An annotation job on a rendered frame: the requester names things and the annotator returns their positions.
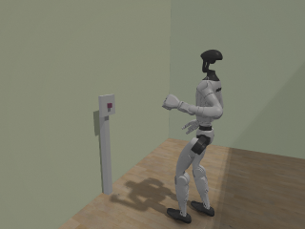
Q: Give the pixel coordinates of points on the robot left hand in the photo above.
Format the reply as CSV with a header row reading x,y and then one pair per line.
x,y
171,102

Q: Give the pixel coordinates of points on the panel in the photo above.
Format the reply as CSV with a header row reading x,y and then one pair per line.
x,y
105,140

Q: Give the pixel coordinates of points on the robot right hand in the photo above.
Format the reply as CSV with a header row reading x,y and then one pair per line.
x,y
194,126

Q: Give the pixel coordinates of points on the right robot upper arm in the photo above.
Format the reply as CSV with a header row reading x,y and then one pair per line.
x,y
221,100

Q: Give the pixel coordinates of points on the robot left foot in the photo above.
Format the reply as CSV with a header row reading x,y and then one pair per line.
x,y
175,213

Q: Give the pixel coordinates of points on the robot right thigh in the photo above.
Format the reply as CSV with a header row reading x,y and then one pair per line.
x,y
198,170

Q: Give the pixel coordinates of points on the robot left forearm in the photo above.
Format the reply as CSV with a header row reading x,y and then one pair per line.
x,y
197,110

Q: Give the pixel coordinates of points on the left robot upper arm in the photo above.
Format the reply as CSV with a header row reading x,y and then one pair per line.
x,y
206,89

